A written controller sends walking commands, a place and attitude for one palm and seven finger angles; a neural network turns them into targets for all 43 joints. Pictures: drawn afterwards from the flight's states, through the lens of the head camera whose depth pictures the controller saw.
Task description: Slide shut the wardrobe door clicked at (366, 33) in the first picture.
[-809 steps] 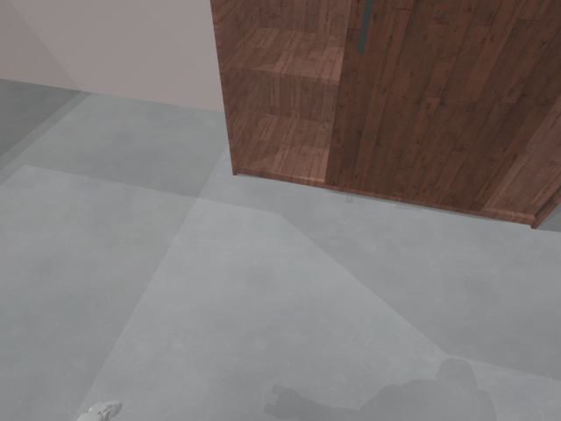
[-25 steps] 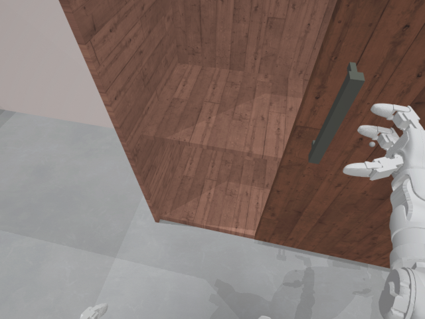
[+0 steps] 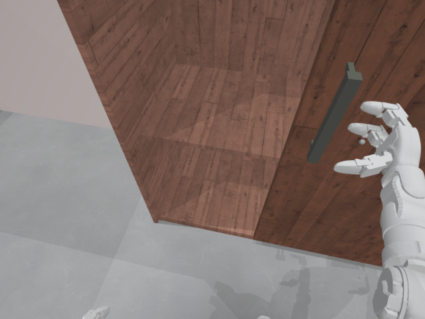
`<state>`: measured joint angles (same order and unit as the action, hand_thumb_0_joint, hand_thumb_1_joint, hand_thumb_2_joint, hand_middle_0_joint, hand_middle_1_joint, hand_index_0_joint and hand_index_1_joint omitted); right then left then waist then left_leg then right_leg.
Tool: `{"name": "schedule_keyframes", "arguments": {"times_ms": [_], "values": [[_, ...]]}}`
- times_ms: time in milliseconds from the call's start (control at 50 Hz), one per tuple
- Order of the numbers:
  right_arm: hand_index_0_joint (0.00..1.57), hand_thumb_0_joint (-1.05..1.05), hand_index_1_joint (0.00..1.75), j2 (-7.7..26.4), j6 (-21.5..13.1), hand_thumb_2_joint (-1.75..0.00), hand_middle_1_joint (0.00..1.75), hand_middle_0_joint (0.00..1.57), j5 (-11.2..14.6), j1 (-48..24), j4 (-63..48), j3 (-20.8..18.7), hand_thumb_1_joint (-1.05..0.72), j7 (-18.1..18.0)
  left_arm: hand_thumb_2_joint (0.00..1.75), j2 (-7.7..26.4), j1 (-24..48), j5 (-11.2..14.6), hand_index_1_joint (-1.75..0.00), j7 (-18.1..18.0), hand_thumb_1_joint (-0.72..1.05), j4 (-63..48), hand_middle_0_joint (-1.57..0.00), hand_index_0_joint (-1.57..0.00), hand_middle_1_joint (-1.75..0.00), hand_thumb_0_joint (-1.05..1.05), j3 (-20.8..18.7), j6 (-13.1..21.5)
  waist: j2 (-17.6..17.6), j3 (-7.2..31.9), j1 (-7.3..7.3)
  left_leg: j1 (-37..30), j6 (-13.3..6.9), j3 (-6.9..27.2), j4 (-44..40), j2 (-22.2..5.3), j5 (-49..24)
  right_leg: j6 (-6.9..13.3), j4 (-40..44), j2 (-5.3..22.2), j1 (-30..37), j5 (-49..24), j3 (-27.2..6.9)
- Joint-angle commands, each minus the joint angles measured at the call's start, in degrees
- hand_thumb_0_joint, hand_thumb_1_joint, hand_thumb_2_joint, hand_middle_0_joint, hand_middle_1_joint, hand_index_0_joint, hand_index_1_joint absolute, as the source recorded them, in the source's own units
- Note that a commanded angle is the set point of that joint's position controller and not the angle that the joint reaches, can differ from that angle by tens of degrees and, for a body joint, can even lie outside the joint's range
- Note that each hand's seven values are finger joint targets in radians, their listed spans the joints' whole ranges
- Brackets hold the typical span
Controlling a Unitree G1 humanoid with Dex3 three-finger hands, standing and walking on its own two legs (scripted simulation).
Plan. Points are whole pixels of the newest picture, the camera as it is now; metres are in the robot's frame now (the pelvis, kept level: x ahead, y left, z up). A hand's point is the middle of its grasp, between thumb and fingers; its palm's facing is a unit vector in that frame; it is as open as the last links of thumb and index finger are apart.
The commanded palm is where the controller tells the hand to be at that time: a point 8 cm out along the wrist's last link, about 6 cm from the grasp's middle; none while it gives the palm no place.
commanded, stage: feel for the door with the fingertips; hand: right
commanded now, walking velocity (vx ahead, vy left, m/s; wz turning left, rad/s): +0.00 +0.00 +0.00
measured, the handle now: (328, 118) +0.50 -0.17 +0.11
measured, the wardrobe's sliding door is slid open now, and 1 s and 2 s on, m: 0.47 0.47 0.47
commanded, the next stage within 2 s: slide the fingers in behind the handle in 0.62 s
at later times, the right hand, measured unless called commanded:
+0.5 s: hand (349, 136) +0.45 -0.19 +0.12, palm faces +0.11 +0.99 -0.01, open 14.0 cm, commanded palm +0.42 -0.24 +0.11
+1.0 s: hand (347, 134) +0.46 -0.19 +0.11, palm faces +0.09 +1.00 +0.00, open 13.7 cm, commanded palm +0.42 -0.23 +0.11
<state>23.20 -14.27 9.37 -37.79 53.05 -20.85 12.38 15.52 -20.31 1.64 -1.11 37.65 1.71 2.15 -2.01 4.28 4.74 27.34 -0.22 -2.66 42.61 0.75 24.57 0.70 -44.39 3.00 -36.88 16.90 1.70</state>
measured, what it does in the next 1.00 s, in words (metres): stands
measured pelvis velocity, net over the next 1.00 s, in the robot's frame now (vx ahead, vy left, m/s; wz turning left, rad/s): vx -0.01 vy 0.00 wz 0.00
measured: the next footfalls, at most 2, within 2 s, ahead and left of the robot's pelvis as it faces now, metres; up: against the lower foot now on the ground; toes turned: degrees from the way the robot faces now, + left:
none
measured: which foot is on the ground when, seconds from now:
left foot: down 0.00-1.00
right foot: down 0.00-1.00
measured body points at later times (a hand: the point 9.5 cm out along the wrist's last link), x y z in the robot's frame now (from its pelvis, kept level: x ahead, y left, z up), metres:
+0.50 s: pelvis +0.00 +0.00 +0.00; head +0.05 +0.00 +0.45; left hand +0.07 +0.26 -0.12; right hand +0.44 -0.24 +0.12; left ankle -0.04 +0.12 -0.71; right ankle +0.05 -0.11 -0.71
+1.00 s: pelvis -0.01 +0.00 -0.01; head +0.04 +0.00 +0.44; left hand +0.03 +0.27 -0.12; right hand +0.44 -0.24 +0.12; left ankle -0.04 +0.12 -0.71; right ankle +0.05 -0.11 -0.71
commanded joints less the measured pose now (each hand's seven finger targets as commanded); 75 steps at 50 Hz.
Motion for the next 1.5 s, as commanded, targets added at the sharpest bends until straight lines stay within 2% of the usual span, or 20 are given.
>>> {"name": "schedule_keyframes", "arguments": {"times_ms": [0,40,100,160,240,300,320,380,480,720,740,780,820,900,940,1000,1140,1200,1240,1480], "values": [[0.3,0.0,1.2,13.5,-3.6,-0.3,1.2,0.3,0.2,-23.0,-14.3,-1.5,0.5,-1.5,0.9,9.1,-2.1,-0.1,-0.3,-0.5,0.9,-6.0,-0.2,-0.2,-0.3,0.0,-3.7,2.3,-2.7,19.2,0.2,3.7,-1.0,1.0,-6.6,2.0,-18.4,1.6,3.7,-2.0,22.4,-11.5,-3.2],[0.3,0.0,1.2,11.5,-3.7,-0.3,1.2,0.3,0.1,-23.0,-16.6,-0.1,0.5,-2.3,0.9,8.6,-1.9,-0.2,-0.3,-0.2,0.9,-6.2,-0.2,-0.2,-0.3,0.0,-3.7,2.3,-4.4,20.3,0.31,3.9,-0.9,0.8,-6.4,2.0,-18.7,1.2,3.9,-1.9,24.3,-12.5,-3.5],[0.3,0.0,1.2,11.6,-3.4,-0.3,1.2,0.3,0.4,-22.4,-15.1,-1.0,0.5,-3.5,0.9,8.7,-1.9,-0.2,-0.3,-0.2,0.9,-5.9,-0.2,-0.2,-0.3,0.0,-3.7,2.4,0.7,17.9,0.4,3.3,-0.8,0.9,-6.6,2.2,-19.0,1.6,3.8,-1.9,21.4,-11.4,-3.2],[0.3,0.0,1.2,9.6,-3.5,-0.3,1.2,0.3,-0.3,-22.5,-17.3,0.9,0.5,-4.2,0.9,8.3,-1.4,-0.2,-0.3,0.1,0.9,-6.3,-0.2,-0.2,-0.3,0.0,-3.7,2.5,-3.1,18.5,0.29,3.5,-0.8,0.9,-6.5,1.9,-18.4,1.2,4.3,-2.1,22.5,-10.9,-2.9],[0.3,0.0,1.2,9.0,-3.3,-0.3,1.2,0.3,-0.3,-23.0,-16.5,0.9,0.5,-5.6,0.9,8.3,-1.4,-0.3,-0.3,0.1,0.9,-5.8,-0.2,-0.2,-0.3,0.0,-3.8,2.6,-1.0,17.7,0.64,3.4,-0.6,1.1,-6.7,2.0,-18.5,1.3,4.1,-2.0,21.5,-10.3,-2.8],[0.3,0.0,1.2,13.9,-3.4,-0.3,1.2,0.3,-1.0,-24.0,-14.1,-2.7,0.5,-6.1,0.9,8.7,-1.6,-0.5,-0.3,-0.3,0.9,-5.2,-0.2,-0.2,-0.3,0.0,-3.6,2.3,1.2,17.0,0.35,2.2,-0.5,1.9,-6.7,1.9,-19.0,1.7,3.7,-2.2,18.6,-9.3,-2.2],[0.3,0.0,1.2,14.3,-3.7,-0.3,1.2,0.3,-1.3,-26.1,-14.4,-2.3,0.5,-5.9,0.9,8.6,-1.5,-0.4,-0.3,-0.3,0.9,-5.1,-0.2,-0.2,-0.3,0.0,-3.4,2.2,-0.8,17.1,0.86,2.1,-0.4,2.2,-6.6,1.6,-19.3,1.6,3.7,-2.4,18.4,-9.1,-2.0],[0.3,0.0,1.2,11.1,-4.6,-0.3,1.2,0.3,-1.5,-27.7,-14.9,0.6,0.5,-5.1,0.9,8.2,-1.7,-0.4,-0.3,-0.2,0.9,-5.3,-0.2,-0.2,-0.3,0.0,-3.5,2.4,-4.3,19.1,1.26,4.4,-0.8,1.5,-6.1,1.9,-18.5,1.2,3.3,-2.1,22.4,-10.6,-2.7],[0.3,0.0,1.2,10.0,-4.0,-0.3,1.2,0.3,-0.5,-28.4,-10.0,0.9,0.5,-4.0,0.9,8.6,-2.7,-0.3,-0.3,-0.1,0.9,-4.5,-0.2,-0.2,-0.3,0.0,-3.7,2.4,-1.3,18.4,1.89,5.0,-0.6,1.5,-6.2,2.0,-19.2,1.4,2.9,-2.1,21.1,-10.7,-2.7],[0.3,0.0,1.2,14.7,-4.7,-0.3,1.2,0.3,-2.2,-35.7,-3.7,-0.7,0.5,-3.6,0.9,9.3,-4.9,-0.5,-0.3,0.0,0.9,-3.5,-0.2,-0.2,-0.3,0.0,-3.6,1.5,-0.5,17.2,3.34,7.7,-0.4,1.9,-5.5,2.0,-15.8,1.8,1.8,-2.2,16.9,-7.3,-3.1],[0.3,0.0,1.2,12.9,-4.6,-0.3,1.2,0.3,-2.2,-35.8,-3.6,0.5,0.5,-3.4,0.9,9.1,-4.8,-0.5,-0.3,0.1,0.9,-3.6,-0.2,-0.2,-0.3,0.0,-3.6,1.6,-2.5,17.6,3.48,8.6,-0.4,1.9,-5.7,2.0,-14.5,1.7,1.8,-2.3,17.6,-6.5,-3.0],[0.3,0.0,1.2,13.3,-4.4,-0.3,1.2,0.3,-1.9,-35.1,-2.1,0.1,0.5,-3.2,0.9,9.3,-5.2,-0.5,-0.3,0.1,0.9,-3.6,-0.2,-0.2,-0.3,0.0,-3.6,1.6,-0.3,17.4,3.53,8.8,-0.4,1.7,-5.8,2.1,-13.7,1.8,1.8,-2.1,17.0,-5.9,-3.2],[0.3,0.0,1.2,13.8,-4.8,-0.3,1.2,0.3,-1.9,-33.9,-3.5,-0.4,0.5,-2.8,0.9,9.2,-5.2,-0.6,-0.3,0.1,0.9,-4.3,-0.2,-0.2,-0.3,0.0,-3.6,1.6,-1.7,20.3,2.68,7.2,-0.5,1.8,-5.1,2.1,-15.2,1.8,1.6,-2.3,17.7,-7.4,-3.0],[0.3,0.0,1.2,13.7,-4.7,-0.3,1.2,0.3,-1.4,-30.5,-4.4,-1.1,0.5,-2.8,0.9,9.2,-5.0,-0.5,-0.3,0.3,0.9,-4.8,-0.2,-0.2,-0.3,0.0,-3.7,1.5,-1.5,19.8,1.78,7.4,-0.8,1.4,-5.1,2.5,-15.2,1.7,1.5,-2.0,18.4,-8.1,-3.3],[0.3,0.0,1.2,11.8,-4.8,-0.3,1.2,0.3,-1.3,-32.2,-5.5,0.7,0.5,-2.9,0.9,8.9,-4.6,-0.3,-0.3,0.4,0.9,-5.0,-0.2,-0.2,-0.3,0.0,-3.6,1.5,-1.6,17.9,2.53,8.5,-0.5,1.5,-5.6,2.5,-13.5,1.7,2.0,-1.9,17.9,-6.1,-3.1],[0.3,0.0,1.2,13.8,-5.6,-0.3,1.2,0.3,-1.2,-31.5,-9.1,-1.1,0.5,-3.8,0.9,9.1,-4.3,-0.4,-0.3,0.4,0.9,-5.7,-0.2,-0.2,-0.3,0.0,-3.7,1.6,-2.3,20.0,1.42,7.0,-0.9,1.5,-5.2,2.6,-13.7,1.7,2.0,-2.0,19.1,-6.8,-3.4],[0.3,0.0,1.2,9.3,-5.0,-0.3,1.2,0.3,-1.3,-28.2,-14.1,1.5,0.5,-6.2,0.9,8.4,-3.2,-0.3,-0.3,0.7,0.9,-5.9,-0.2,-0.2,-0.3,0.0,-3.8,2.1,-2.8,20.0,1.12,6.7,-0.8,0.9,-5.3,2.9,-15.4,1.2,2.9,-1.8,21.8,-8.8,-3.4],[0.3,0.0,1.2,11.1,-4.1,-0.3,1.2,0.3,-1.5,-27.0,-12.9,-0.2,0.5,-7.3,0.9,8.7,-3.1,-0.4,-0.3,0.6,0.9,-5.8,-0.2,-0.2,-0.3,0.0,-3.7,2.1,0.3,18.0,0.78,5.6,-0.7,1.2,-5.7,2.7,-15.7,1.5,3.1,-1.9,19.4,-8.0,-3.1],[0.3,0.0,1.2,9.4,-4.0,-0.3,1.2,0.3,-1.9,-27.1,-14.3,1.2,0.5,-7.3,0.9,8.1,-2.6,-0.4,-0.3,0.6,0.9,-6.0,-0.2,-0.2,-0.3,0.0,-3.7,2.2,-2.4,19.0,0.71,5.1,-0.7,1.3,-5.4,2.5,-16.8,1.3,3.1,-2.0,20.5,-8.8,-2.7],[0.3,0.0,1.2,5.7,-3.3,-0.3,1.2,0.3,-1.5,-27.5,-14.1,3.3,0.5,-8.6,0.9,7.8,-2.2,-0.4,-0.3,0.9,0.9,-5.4,-0.2,-0.2,-0.3,0.0,-3.9,2.5,-0.2,18.3,1.15,5.1,-0.6,1.3,-5.8,2.3,-18.5,1.2,2.8,-2.2,20.6,-9.7,-2.6]]}}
